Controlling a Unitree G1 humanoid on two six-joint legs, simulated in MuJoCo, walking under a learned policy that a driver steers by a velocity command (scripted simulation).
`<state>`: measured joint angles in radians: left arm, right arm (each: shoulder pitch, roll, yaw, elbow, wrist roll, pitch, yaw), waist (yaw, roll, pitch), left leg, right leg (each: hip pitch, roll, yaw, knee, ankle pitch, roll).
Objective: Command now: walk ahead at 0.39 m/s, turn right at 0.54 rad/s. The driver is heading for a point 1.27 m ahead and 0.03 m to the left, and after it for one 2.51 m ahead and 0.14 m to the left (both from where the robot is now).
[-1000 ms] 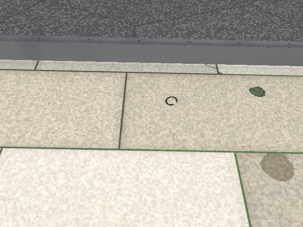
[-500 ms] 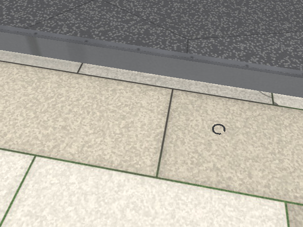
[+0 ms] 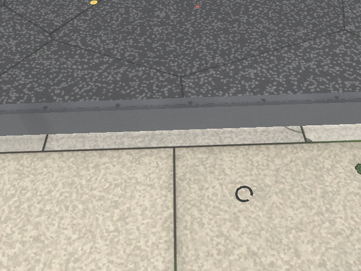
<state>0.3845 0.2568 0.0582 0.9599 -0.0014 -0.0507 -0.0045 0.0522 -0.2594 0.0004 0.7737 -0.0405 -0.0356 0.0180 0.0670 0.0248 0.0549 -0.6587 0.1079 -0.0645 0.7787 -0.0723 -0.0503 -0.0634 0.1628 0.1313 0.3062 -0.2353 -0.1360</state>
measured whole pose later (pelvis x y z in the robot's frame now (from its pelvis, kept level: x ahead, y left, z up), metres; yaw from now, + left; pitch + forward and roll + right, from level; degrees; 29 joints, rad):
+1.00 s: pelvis +0.26 +0.07 -0.02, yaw +0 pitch +2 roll -1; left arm 0.36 0.28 0.06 0.93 0.03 -0.06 0.01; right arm 0.20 -0.27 -0.06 0.78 -0.04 -0.01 0.06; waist 0.04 -0.02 -0.02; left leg -0.38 0.02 0.08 0.57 -0.27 0.08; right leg -0.03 -0.08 -0.16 0.44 -0.41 0.03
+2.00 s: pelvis +0.52 +0.14 -0.01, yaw -12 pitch +1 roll +1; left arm 0.20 0.29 0.09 0.86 0.01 0.05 -0.01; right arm 0.20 -0.28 -0.03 0.82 0.00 0.01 -0.06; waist 0.02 -0.03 0.03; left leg -0.24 -0.06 -0.08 0.47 -0.32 0.02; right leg -0.36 0.18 0.23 0.43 -0.08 -0.05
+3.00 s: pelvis +0.61 +0.19 +0.00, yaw -4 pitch +0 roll -1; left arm 0.19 0.30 0.05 0.91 0.04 -0.05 -0.03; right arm 0.31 -0.27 -0.06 0.91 -0.02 -0.02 0.03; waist 0.00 -0.05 0.04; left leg -0.20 -0.07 0.01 0.46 -0.27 0.09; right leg -0.37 -0.05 -0.02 1.01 -0.35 -0.04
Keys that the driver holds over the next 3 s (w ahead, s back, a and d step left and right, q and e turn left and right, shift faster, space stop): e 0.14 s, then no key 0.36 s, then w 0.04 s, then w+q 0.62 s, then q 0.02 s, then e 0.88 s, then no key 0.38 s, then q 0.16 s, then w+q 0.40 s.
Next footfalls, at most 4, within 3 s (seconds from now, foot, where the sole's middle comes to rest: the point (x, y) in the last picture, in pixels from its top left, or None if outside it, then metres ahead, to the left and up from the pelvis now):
0.14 left None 0.27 0.12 -0.78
0.54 right None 0.17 -0.07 -0.78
1.00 left None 0.34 0.16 -0.78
1.46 right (190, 222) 0.64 0.06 -0.78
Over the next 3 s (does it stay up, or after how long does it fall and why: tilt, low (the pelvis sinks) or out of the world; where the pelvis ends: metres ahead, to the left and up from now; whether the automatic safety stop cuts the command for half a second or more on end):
stays up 0.61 0.19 0.00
